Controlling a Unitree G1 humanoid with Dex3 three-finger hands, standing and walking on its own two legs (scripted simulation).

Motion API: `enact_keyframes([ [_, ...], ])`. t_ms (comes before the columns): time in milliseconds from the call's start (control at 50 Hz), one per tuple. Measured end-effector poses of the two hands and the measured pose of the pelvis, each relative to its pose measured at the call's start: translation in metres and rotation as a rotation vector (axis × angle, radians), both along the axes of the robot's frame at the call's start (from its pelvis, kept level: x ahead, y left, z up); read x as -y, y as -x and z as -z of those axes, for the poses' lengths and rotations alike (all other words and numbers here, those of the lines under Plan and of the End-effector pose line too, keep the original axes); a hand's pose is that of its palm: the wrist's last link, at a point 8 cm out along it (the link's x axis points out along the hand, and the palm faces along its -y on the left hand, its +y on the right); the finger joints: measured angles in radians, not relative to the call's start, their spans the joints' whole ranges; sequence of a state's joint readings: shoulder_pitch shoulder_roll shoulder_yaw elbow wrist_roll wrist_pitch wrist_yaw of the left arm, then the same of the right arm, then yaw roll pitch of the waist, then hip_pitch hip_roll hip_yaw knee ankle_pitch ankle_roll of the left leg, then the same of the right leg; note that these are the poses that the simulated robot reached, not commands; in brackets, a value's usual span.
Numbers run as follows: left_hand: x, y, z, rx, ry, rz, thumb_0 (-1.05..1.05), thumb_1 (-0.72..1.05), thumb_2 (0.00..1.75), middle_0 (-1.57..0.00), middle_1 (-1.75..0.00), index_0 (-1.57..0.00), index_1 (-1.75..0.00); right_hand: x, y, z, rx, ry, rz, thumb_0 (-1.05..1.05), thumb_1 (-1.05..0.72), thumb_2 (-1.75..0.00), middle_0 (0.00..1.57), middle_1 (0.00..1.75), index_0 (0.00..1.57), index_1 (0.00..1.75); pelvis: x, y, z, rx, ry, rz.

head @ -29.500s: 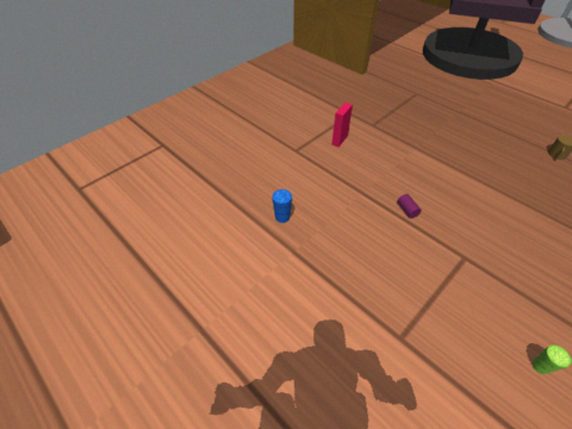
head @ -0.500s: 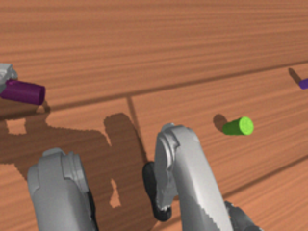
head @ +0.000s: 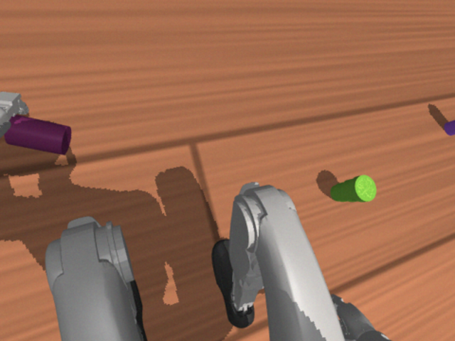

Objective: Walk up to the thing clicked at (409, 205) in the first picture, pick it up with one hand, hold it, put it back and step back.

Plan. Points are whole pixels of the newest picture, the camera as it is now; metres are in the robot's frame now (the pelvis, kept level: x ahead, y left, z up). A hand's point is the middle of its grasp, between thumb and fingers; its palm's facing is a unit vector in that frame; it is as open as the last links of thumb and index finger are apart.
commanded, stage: rise first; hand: left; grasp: from above
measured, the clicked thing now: (40, 135) +0.51 +0.28 -0.29
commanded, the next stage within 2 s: approach in 0.52 s
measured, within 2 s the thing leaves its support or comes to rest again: neither
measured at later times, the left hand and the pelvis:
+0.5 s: hand out of the picture +0.44 +0.32 -0.16, palm faces -0.53 +0.04 -0.85, open 13.5 cm; pelvis +0.00 +0.00 +0.00, yaw +0 degrees
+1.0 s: hand (24, 125) +0.49 +0.27 -0.18, palm faces -0.47 -0.02 -0.88, open 13.4 cm; pelvis +0.00 +0.00 +0.00, yaw +0 degrees
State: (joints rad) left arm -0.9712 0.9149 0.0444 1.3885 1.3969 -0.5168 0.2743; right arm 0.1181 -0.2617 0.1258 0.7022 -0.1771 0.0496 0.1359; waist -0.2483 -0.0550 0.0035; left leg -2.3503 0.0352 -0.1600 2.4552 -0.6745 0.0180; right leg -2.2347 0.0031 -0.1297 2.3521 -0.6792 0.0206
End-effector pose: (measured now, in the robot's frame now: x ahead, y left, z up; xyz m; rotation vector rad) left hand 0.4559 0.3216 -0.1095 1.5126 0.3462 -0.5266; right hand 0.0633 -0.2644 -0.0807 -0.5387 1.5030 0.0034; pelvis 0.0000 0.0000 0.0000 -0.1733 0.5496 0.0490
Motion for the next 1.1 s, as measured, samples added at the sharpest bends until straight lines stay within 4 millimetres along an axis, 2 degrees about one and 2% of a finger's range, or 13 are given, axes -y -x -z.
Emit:
enact_keyframes([
  [320,0.003,-0.001,-0.005,0.026,-0.007,0.006,0.0,-0.36,0.9,-0.15,-0.85,-0.18,-0.82,0.001,0.004,0.0,0.009,0.003,0.012,0.0,-0.9,-0.9,0.2,0.3,0.21,0.3,0.0,0.001,0.001,0.002,0.0,0.001],
  [780,0.0,-0.004,0.003,0.003,0.0,-0.002,0.0,-0.33,0.88,-0.16,-0.87,-0.19,-0.83,0.002,0.002,-0.001,-0.008,0.016,-0.007,0.0,-0.9,-0.89,0.2,0.3,0.21,0.3,0.0,0.0,0.002,-0.003,0.001,0.0],
  [860,0.012,-0.013,0.008,0.01,-0.008,-0.013,0.0,-0.34,0.88,-0.15,-0.9,-0.19,-0.85,0.0,0.003,-0.003,-0.001,0.017,-0.006,0.0,-0.9,-0.89,0.2,0.3,0.21,0.3,0.0,-0.001,0.002,-0.014,0.0,-0.001],
  [940,0.031,-0.029,0.014,0.039,-0.008,-0.051,0.0,-0.34,0.88,-0.13,-0.93,-0.18,-0.87,-0.002,0.009,-0.006,0.01,0.013,0.005,0.0,-0.89,-0.89,0.2,0.3,0.21,0.3,0.0,-0.001,0.0,-0.034,-0.001,0.001],
  [1100,0.064,-0.061,0.017,0.075,-0.04,-0.247,0.0,-0.35,0.89,-0.11,-0.96,-0.16,-0.89,-0.005,0.037,-0.011,0.01,-0.024,0.068,0.0,-0.89,-0.89,0.2,0.3,0.21,0.3,0.001,-0.002,-0.001,-0.063,-0.005,0.017],
])
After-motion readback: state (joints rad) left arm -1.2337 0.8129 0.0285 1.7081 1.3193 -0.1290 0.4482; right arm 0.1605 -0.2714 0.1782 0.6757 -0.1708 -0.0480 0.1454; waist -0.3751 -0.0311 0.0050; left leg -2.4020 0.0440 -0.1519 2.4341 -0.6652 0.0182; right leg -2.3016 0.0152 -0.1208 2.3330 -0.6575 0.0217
